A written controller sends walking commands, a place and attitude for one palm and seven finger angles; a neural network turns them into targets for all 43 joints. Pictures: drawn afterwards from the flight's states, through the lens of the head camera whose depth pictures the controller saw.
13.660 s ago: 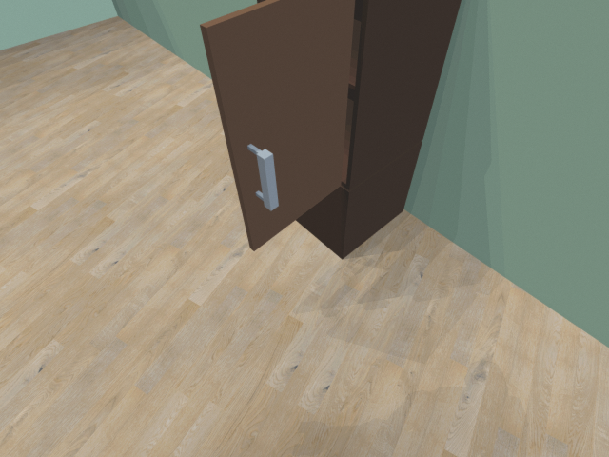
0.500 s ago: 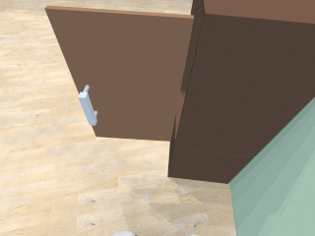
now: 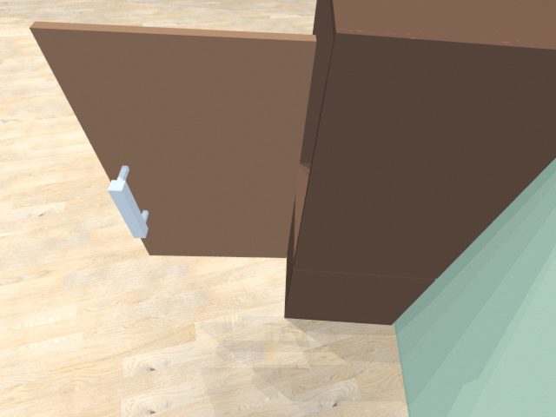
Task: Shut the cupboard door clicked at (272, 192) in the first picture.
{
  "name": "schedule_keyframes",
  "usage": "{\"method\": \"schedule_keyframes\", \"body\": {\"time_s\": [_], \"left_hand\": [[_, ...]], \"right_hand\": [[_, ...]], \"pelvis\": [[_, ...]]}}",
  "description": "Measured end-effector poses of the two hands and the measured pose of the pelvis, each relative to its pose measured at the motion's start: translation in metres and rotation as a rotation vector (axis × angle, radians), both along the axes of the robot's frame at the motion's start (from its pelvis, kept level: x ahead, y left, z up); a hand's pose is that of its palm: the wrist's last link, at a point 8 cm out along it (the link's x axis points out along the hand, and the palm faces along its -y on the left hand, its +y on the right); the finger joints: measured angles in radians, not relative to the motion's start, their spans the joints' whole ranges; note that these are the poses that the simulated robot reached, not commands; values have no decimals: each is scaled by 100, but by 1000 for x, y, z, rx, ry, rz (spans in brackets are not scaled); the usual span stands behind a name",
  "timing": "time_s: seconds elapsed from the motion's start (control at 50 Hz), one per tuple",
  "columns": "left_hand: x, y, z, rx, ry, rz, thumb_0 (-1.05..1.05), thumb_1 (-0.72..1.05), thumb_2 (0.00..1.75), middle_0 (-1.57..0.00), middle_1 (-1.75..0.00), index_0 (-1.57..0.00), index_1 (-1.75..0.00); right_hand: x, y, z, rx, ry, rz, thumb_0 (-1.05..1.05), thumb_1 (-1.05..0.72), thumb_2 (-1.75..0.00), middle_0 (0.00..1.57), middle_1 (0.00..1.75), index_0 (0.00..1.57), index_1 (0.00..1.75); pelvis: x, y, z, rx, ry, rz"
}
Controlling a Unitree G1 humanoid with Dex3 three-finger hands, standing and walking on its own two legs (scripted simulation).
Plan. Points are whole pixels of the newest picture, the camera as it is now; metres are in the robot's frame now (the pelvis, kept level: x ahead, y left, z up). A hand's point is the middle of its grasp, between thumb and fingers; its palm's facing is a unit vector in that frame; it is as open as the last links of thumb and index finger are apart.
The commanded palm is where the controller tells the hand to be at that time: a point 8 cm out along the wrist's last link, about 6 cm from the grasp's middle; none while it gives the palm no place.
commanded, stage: come to a stop and stand still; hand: left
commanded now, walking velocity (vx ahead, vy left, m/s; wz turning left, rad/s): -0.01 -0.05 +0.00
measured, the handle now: (132, 203) +0.49 +0.32 -0.07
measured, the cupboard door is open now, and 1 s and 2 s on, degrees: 93 93 93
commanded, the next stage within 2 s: look again from close up in 1.24 s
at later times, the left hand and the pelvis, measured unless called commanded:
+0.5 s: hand out of the picture +0.00 +0.20 -0.15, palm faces -0.03 -0.95 -0.32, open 7.4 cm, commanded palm none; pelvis -0.04 -0.01 +0.00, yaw -2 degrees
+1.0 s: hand out of the picture +0.04 +0.17 -0.15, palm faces -0.04 -0.96 -0.28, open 7.4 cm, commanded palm none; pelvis -0.02 -0.04 +0.01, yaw -1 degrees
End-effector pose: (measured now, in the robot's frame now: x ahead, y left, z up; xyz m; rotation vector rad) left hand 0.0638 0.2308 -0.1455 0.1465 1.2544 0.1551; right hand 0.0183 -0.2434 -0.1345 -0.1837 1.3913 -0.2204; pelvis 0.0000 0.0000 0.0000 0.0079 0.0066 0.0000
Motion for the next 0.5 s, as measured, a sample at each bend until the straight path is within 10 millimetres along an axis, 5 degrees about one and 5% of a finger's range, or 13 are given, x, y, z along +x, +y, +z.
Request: {"method": "schedule_keyframes", "body": {"time_s": [0.24, 0.38, 0.5], "left_hand": [[-40, 24, 11, 87, 58, -43, 0, 90, 90, -20, -30, -20, -30], [-56, 23, 30, 134, 19, -46, 0, 90, 90, -20, -30, -20, -30], [-64, 10, 35, 124, 16, -66, 0, 90, 90, -20, -30, -20, -30]], "right_hand": [[6, 26, -15, 67, -166, 10, 0, -93, -90, 20, 30, 20, 30], [0, 18, -19, 109, -221, 32, 0, -93, -90, 20, 30, 20, 30], [-24, 4, -18, 115, -177, 42, 0, -92, -90, 20, 30, 20, 30]], "pelvis": [[-20, 12, -6, 1, -10, -33], [-35, 3, -2, 16, -39, -39], [-44, -8, 2, 23, -27, -36]]}}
